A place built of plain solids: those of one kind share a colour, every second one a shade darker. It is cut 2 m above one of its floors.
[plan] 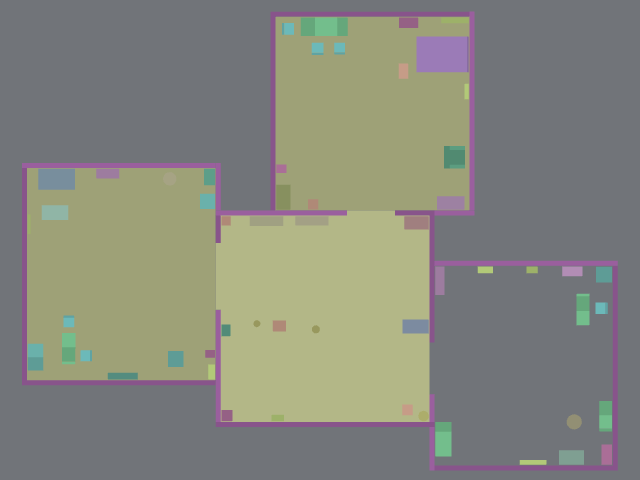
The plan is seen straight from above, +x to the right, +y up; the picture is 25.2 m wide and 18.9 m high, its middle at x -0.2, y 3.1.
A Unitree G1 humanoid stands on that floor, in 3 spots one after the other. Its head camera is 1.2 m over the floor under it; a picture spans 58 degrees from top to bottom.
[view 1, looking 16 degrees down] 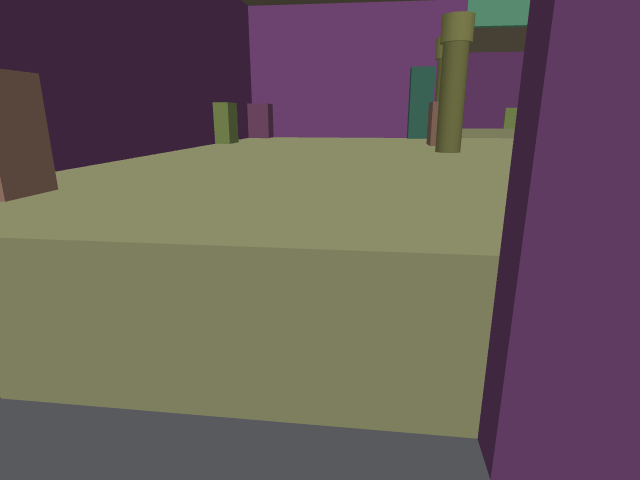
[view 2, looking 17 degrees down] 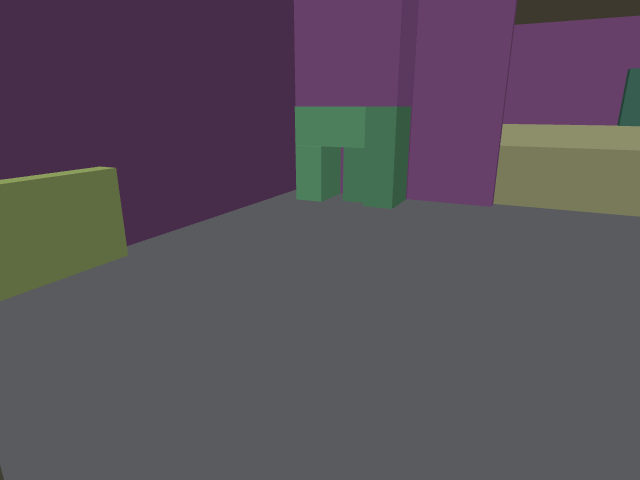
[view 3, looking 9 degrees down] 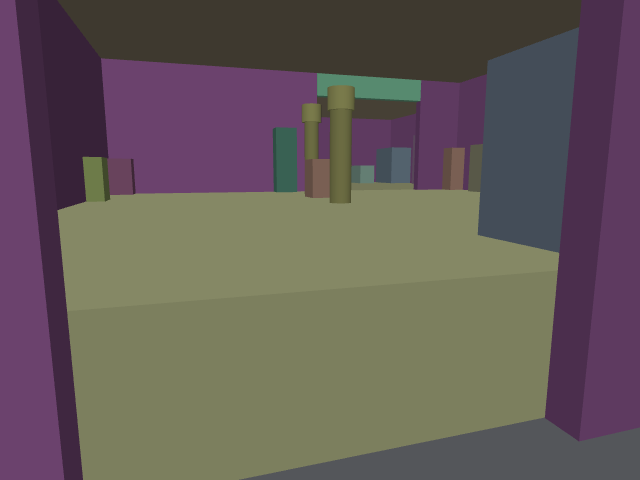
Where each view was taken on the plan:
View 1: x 5.57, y -1.37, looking -173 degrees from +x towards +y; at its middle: floor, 1.66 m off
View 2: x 10.07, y -2.58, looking -154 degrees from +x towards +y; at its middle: ground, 4.10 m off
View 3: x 5.67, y -2.58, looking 163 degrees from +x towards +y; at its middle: floor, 2.92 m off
